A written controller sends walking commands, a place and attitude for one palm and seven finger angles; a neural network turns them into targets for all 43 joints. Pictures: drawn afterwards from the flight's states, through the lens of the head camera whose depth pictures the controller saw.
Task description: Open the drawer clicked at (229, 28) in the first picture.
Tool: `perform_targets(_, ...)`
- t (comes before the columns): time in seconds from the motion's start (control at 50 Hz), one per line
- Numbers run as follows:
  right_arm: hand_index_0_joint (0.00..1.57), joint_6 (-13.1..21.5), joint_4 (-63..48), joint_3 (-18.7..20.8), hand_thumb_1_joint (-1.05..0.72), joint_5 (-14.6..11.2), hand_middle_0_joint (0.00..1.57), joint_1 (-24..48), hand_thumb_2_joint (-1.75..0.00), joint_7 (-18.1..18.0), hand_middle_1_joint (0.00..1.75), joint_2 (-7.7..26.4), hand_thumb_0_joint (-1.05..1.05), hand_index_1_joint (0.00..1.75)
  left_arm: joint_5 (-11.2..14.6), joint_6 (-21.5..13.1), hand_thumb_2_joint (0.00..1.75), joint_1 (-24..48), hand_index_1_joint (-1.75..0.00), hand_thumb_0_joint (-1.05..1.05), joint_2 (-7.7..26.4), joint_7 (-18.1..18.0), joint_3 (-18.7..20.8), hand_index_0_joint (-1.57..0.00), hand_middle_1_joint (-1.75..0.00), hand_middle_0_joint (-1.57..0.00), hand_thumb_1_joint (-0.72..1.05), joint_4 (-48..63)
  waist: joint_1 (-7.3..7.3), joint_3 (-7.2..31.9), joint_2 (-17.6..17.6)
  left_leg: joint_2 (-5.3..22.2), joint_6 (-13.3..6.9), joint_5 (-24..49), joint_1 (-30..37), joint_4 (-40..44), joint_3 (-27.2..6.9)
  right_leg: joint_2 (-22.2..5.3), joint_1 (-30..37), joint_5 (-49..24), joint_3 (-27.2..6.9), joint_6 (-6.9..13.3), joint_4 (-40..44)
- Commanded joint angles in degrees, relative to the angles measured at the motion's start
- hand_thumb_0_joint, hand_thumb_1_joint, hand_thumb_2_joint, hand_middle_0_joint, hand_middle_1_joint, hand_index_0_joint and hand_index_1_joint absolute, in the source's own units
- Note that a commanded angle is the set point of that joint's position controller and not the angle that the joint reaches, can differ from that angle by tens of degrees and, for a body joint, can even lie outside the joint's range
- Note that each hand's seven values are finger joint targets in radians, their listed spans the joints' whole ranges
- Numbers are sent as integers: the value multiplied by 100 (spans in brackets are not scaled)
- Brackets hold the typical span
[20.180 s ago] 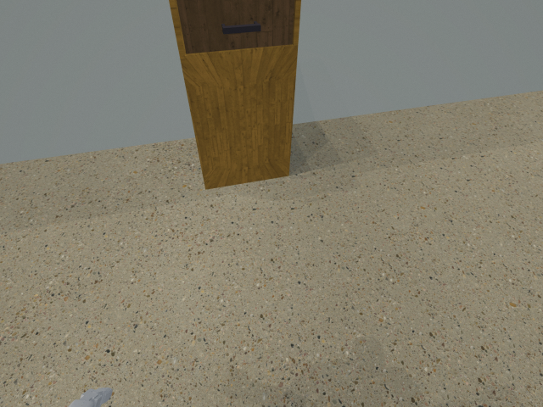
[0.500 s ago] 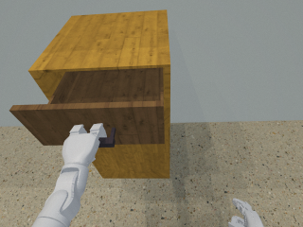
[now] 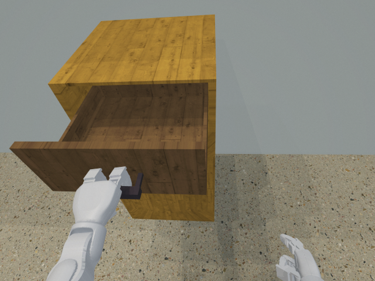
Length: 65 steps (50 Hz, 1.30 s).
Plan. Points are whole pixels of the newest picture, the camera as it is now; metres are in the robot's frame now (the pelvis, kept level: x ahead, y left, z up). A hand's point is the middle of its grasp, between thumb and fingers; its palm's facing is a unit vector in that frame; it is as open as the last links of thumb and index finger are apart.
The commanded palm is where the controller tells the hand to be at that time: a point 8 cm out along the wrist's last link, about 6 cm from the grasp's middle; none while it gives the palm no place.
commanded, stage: pull the drawer open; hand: left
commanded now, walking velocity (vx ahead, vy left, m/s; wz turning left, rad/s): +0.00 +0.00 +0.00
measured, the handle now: (112, 184) +0.30 +0.21 +0.05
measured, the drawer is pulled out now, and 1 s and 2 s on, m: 0.23 0.30 0.28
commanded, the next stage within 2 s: open the thumb to release the handle in 0.86 s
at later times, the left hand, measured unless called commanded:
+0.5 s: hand (103, 230) +0.21 +0.20 +0.03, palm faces +0.02 -0.13 -0.99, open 5.6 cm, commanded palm +0.17 +0.21 +0.08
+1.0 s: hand (97, 242) +0.18 +0.21 +0.03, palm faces +0.02 -0.11 -0.99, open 5.6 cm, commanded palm +0.16 +0.23 +0.08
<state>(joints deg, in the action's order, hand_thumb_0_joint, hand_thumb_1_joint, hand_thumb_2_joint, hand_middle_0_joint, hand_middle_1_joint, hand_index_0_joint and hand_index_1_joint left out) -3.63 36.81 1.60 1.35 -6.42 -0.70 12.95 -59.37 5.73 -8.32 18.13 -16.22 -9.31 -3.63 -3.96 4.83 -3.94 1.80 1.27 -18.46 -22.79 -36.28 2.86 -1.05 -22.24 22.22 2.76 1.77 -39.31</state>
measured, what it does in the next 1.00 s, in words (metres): stands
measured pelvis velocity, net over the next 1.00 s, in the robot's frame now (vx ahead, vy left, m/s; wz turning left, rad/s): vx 0.01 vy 0.00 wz -0.03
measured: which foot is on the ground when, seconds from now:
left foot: down 0.00-1.00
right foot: down 0.00-1.00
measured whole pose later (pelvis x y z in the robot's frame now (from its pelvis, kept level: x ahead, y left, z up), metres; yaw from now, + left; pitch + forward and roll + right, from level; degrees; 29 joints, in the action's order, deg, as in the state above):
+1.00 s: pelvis +0.01 +0.00 -0.01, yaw -2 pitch +7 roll +1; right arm -4.2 32.0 0.2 2.7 -6.5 2.4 12.9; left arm -59.0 2.1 -34.1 21.1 -21.1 -5.6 16.8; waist -3.8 5.9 -3.1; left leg 3.0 1.5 -22.5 -26.8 -42.5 4.4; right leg -0.1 -26.9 25.3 0.9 1.9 -45.2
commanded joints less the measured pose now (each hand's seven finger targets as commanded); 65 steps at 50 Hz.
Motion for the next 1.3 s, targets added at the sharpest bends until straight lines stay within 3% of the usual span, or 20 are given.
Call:
perform_targets(0.0,20,275,-987,142,-90,-17,20,800,-90,-22,30,523,0,30,13,-140,90,392,-135,0,705,-260,494,-40,-135,-40,90,1701,-86,1157,493,-377,-250,1715,687,215,-20,216,498,-2403,-166,1,561)
perform_targets(0.1,20,284,-1047,123,-90,-5,20,850,-90,-4,30,509,0,30,34,-165,90,-320,-135,0,892,-315,765,-40,-135,-40,90,1927,-155,1013,495,-378,-244,1608,594,206,0,202,496,-2391,-202,-2,571)
perform_targets(0.16,20,298,-1045,102,-90,29,20,852,-90,-1,30,493,0,30,-17,-191,90,-116,-135,0,775,-369,618,-40,-135,-40,90,2089,-74,910,453,-374,-260,1381,561,186,-5,184,281,-2075,-216,-25,588)
perform_targets(0.2,20,284,-1033,111,-90,22,20,853,-90,-11,30,509,0,30,-30,-182,90,-418,-135,0,976,-418,866,-40,-135,-40,90,2095,-123,951,414,-371,-233,1451,577,167,-6,206,362,-2178,-241,8,575)
perform_targets(0.22,20,297,-1075,79,-90,35,20,861,-90,9,30,469,0,30,-28,-163,90,-528,-135,0,796,-424,683,-40,-135,-40,90,2137,-122,911,411,-377,-249,1399,557,156,-11,181,294,-2111,-218,-11,554)
perform_targets(0.3,20,278,-1024,105,-90,33,20,895,-90,-23,30,487,0,30,-49,-153,90,-591,-135,0,988,-485,901,-40,-135,-40,90,2196,-133,932,393,-367,-223,1363,570,146,-17,207,302,-2083,-246,5,561)
perform_targets(0.32,20,296,-1069,80,-90,46,20,882,-90,11,30,452,0,30,-54,-141,90,-792,-135,0,799,-485,733,-40,-135,-40,90,2261,-149,945,363,-361,-237,1436,581,119,-19,199,260,-2119,-213,2,508)
perform_targets(0.4,20,274,-1117,102,-90,31,20,926,-90,54,30,463,0,30,20,-145,90,-1242,-135,0,844,-470,774,-40,-135,-40,90,2512,-190,996,322,-342,-219,1517,625,100,-15,219,325,-2189,-221,16,497)
perform_targets(0.48,20,278,-1198,69,-90,55,20,921,-90,141,30,443,0,30,57,-188,90,-1729,-135,0,675,-441,612,-40,-135,-40,90,2713,-174,816,528,-329,-246,1566,514,36,-38,211,236,-2335,-195,-17,417)
perform_targets(0.68,20,255,-1289,60,-90,104,20,834,-90,216,30,451,0,30,-15,-291,90,-2256,-135,0,881,-597,881,-40,-135,-40,90,2955,-189,745,473,-306,-226,1359,429,-162,-85,232,-120,-1914,-299,13,339)
perform_targets(0.82,20,277,-1440,29,-90,99,20,779,-90,324,30,466,0,30,84,-314,90,-3241,-135,0,865,-696,922,-40,-135,-40,90,3312,-281,995,463,-268,-200,1735,361,-341,-97,218,-50,-2387,-402,18,124)
perform_targets(0.9,20,230,-1525,8,-90,62,20,865,-90,358,30,526,0,30,158,-275,90,-3685,-135,0,966,-737,1070,-40,-135,-40,90,3391,-291,855,458,-252,-184,1801,145,-381,-80,212,46,-2763,-480,7,85)
perform_targets(0.92,20,232,-1549,8,-90,95,20,826,-90,395,30,513,0,30,148,-273,90,-3599,-135,0,878,-751,943,-40,-135,-40,90,3563,-260,911,424,-253,-198,1820,192,-426,-92,182,-78,-2718,-522,-1,39)
perform_targets(0.94,20,82,-1150,25,-90,98,20,841,-90,207,30,594,0,30,-69,-268,90,-1392,-135,0,1759,-862,1796,-40,-135,-40,90,3152,94,625,515,-297,-186,1227,56,-385,-142,215,-381,-2341,-501,11,116)
perform_targets(0.96,20,102,-1278,44,-90,182,20,862,-90,115,30,484,0,30,-145,-264,87,-1575,-134,0,1518,-934,1767,-40,-134,-40,83,2928,-164,679,343,-341,-198,991,80,-349,-115,208,-287,-1987,-470,12,178)
perform_targets(0.98,20,159,-1284,21,-90,163,20,804,-90,108,30,450,0,30,-158,-264,84,-1728,-134,0,1394,-966,1645,-39,-134,-39,76,2681,-84,559,349,-351,-195,912,128,-392,-127,199,-513,-1765,-505,24,235)
perform_targets(1.02,20,197,-1261,76,-90,94,20,747,-90,70,30,448,0,30,7,-228,78,-1944,-132,0,1183,-969,1585,-38,-132,-38,62,2558,-138,829,177,-314,-202,1055,262,-347,-95,205,-308,-1916,-376,28,206)
perform_targets(1.1,20,178,-1187,132,-90,16,20,801,-90,-76,30,504,0,30,347,-119,66,-1796,-129,0,1314,-876,1712,-36,-129,-36,34,2552,-117,1108,507,-342,-208,1193,252,-267,-62,152,182,-2555,-386,-61,296)
perform_targets(1.18,20,169,-1143,78,-90,-13,20,899,-90,-151,30,488,0,30,309,-124,54,-1757,-126,0,1368,-763,1673,-34,-126,-34,6,2324,-206,837,694,-371,-224,1044,113,-123,-17,116,264,-2522,-370,-99,386)
perform_targets(1.28,20,168,-1088,59,-90,-26,20,950,-90,-197,30,481,0,30,244,-169,39,-1495,-122,0,1396,-697,1664,-32,-122,-32,-29,2207,-218,733,503,-382,-217,944,182,-11,-1,125,238,-2134,-385,-77,531)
